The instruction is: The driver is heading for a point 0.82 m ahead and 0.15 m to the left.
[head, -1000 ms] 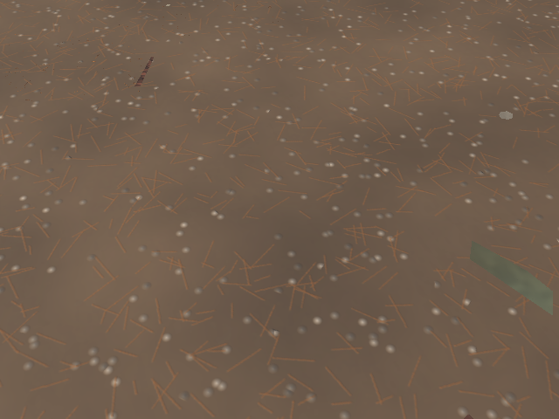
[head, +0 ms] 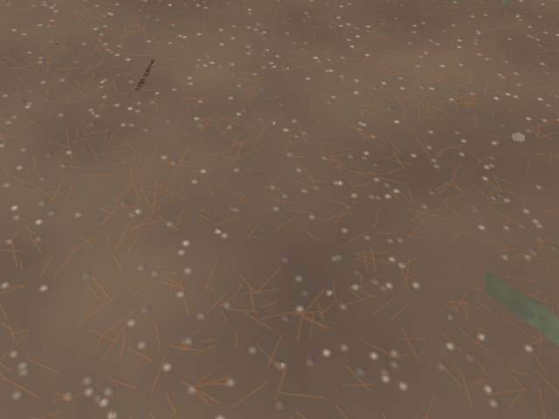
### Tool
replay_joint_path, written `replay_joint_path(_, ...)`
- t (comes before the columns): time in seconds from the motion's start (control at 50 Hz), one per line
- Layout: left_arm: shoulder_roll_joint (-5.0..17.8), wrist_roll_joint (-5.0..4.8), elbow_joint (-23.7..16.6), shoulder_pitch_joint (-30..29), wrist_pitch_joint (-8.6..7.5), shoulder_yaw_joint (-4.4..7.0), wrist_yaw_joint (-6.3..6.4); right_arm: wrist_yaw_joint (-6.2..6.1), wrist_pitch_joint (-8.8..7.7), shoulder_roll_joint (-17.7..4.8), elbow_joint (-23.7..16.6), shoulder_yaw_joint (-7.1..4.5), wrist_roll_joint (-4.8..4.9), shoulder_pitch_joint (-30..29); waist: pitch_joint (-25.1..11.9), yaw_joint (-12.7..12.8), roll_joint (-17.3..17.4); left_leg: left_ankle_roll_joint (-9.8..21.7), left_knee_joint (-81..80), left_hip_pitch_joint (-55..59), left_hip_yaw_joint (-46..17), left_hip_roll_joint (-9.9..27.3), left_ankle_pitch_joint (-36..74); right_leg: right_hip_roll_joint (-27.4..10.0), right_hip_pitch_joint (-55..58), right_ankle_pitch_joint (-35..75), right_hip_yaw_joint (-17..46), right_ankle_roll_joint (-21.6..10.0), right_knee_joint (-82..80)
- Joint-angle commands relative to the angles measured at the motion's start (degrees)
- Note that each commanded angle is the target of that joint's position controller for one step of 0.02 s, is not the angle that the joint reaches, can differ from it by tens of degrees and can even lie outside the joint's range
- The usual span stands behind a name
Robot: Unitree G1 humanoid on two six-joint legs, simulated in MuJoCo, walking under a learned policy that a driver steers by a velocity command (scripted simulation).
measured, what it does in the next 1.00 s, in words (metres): walks ahead: right foot, then left foot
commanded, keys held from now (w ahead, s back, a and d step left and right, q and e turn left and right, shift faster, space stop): w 0.52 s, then w+q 0.48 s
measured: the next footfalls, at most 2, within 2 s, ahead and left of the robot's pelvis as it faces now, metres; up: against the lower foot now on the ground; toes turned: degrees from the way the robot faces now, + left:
right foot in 0.32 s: +0.34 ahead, -0.07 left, +0.00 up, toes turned -4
left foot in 0.88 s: +0.64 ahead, +0.09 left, +0.00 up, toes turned +13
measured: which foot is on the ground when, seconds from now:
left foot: down 0.00-0.34, up 0.36-0.86, down 0.88-1.00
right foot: up 0.00-0.30, down 0.32-0.88, up 0.90-1.00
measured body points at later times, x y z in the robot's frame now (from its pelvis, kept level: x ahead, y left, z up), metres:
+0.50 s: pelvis +0.27 -0.02 +0.00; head +0.29 -0.02 +0.45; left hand +0.30 +0.23 -0.15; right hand +0.31 -0.26 -0.15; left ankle +0.21 +0.10 -0.65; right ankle +0.30 -0.07 -0.74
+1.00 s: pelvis +0.56 +0.04 -0.01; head +0.59 +0.04 +0.44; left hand +0.55 +0.29 -0.15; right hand +0.69 -0.20 -0.15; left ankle +0.60 +0.08 -0.74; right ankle +0.47 -0.10 -0.63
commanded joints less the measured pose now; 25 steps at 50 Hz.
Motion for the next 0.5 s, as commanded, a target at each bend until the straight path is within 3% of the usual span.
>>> replay_joint_path(0.02,2.3,0.24,-4.2,-4.2,-1.05,0.53,-1.16,-0.31,-1.16,-4.5,-0.3,-0.16,0.12,5.1,7.6,0.1,4.4,5.3,-16.5,8.0,-18.1,15.5,8.0,-3.6,-19.6,6.3,0.2,0.8,3.6)
replay_joint_path(0.08,1.9,0.01,-6.0,-8.2,-0.05,0.69,-1.22,-0.57,-1.65,-4.1,1.6,0.52,0.35,9.7,6.2,-0.1,6.0,4.9,-14.1,10.4,-11.7,13.9,28.1,-2.5,-21.9,8.2,-2.9,1.8,1.8)
replay_joint_path(0.16,0.5,-0.61,-10.8,-19.8,0.31,-0.26,-1.3,-0.86,-1.73,-4.0,1.5,1.24,0.17,10.1,8.7,-1.5,6.9,4.5,-15.0,6.4,-7.4,11.9,35.8,-0.6,-19.0,12.7,-6.5,2.3,-12.1)
replay_joint_path(0.2,0.3,-1.03,-12.2,-22.9,0.33,-0.67,-1.24,-1.1,-1.9,-4.9,1.8,1.24,0.15,10.6,9.1,-2.0,7.9,4.4,-15.1,5.5,-6.4,12.1,39.8,0.8,-14.0,14.4,-8.1,1.3,-19.4)
replay_joint_path(0.26,2.9,-1.15,-12.1,-18.9,0.13,0.15,-0.39,-1.34,-2.34,-6.8,1.8,0.87,0.16,9.0,5.9,1.1,8.5,3.7,-8.6,8.3,-5.1,13.9,57.6,3.5,-4.4,13.5,-8.6,-1.9,-23.4)
replay_joint_path(0.3,5.5,-1.23,-7.8,-5.3,-0.65,1.69,0.39,-1.49,-2.08,-8.2,1.3,0.41,0.18,6.9,-1.3,7.1,8.2,3.0,7.0,9.6,-4.2,13.8,63.5,5.3,8.7,12.7,-7.4,-4.3,-26.6)
replay_joint_path(0.32,7.1,-0.63,-5.3,2.9,-1.06,2.63,0.89,-1.27,-1.89,-8.3,0.9,0.33,0.48,5.9,-5.1,10.7,7.1,2.6,18.7,3.7,-3.2,12.2,54.2,2.5,19.8,12.6,-4.6,-5.6,-29.9)
replay_joint_path(0.34,12.3,0.77,-4.1,10.6,-1.23,4.02,1.26,-0.89,-1.78,-5.2,-0.6,0.94,0.48,7.4,-11.4,11.6,-0.4,2.3,37.3,-6.5,-0.8,8.0,28.1,-12.0,30.9,2.0,12.3,-8.3,-31.3)
replay_joint_path(0.36,13.3,0.25,-4.7,8.7,-0.44,4.39,0.6,-0.05,-1.45,-1.8,-0.8,0.75,2.13,12.9,-16.0,6.9,-10.8,0.8,57.6,-23.9,-3.5,-2.8,-11.4,-23.8,38.6,-4.0,43.1,-17.0,-42.0)
replay_joint_path(0.38,11.1,-1.39,-5.7,1.1,-0.37,3.98,0.1,-0.18,-1.12,-6.0,-2.3,-0.1,0.71,7.0,-7.8,4.9,-2.3,2.0,58.5,-29.6,-7.9,2.0,-6.3,-21.1,30.9,-10.7,38.8,-15.4,-45.6)
replay_joint_path(0.4,7.2,-1.7,-6.7,-3.9,-0.8,2.89,-0.08,0.15,-1.3,-6.3,-4.1,-0.4,0.25,1.2,-0.9,3.9,0.3,2.2,55.7,-30.4,-7.4,4.3,-1.3,-19.5,22.6,-8.7,30.5,-13.8,-47.1)
replay_joint_path(0.42,4.2,-1.25,-6.3,-5.3,-1.45,2.08,-0.16,0.27,-1.35,-5.1,-4.4,-0.41,0.22,-0.3,3.4,1.8,3.4,2.1,51.9,-27.9,-7.2,6.2,1.0,-17.1,15.4,-0.8,24.5,-11.9,-48.9)
replay_joint_path(0.46,1.6,-0.99,-4.6,-4.0,-2.64,0.95,0.43,0.75,0.06,-2.7,-4.1,-0.26,-1.02,1.1,3.8,-1.4,2.3,0.9,46.4,-21.7,-7.3,8.1,1.8,-12.9,8.7,9.1,15.6,-9.0,-49.8)
replay_joint_path(0.5,2.6,-1.08,-3.2,-0.7,-3.55,0.86,0.72,1.19,1.1,-2.1,-4.7,-0.36,-1.15,0.4,3.9,-2.2,0.9,-0.2,43.1,-21.9,-5.9,8.3,2.4,-11.5,8.0,16.3,11.5,-8.6,-50.3)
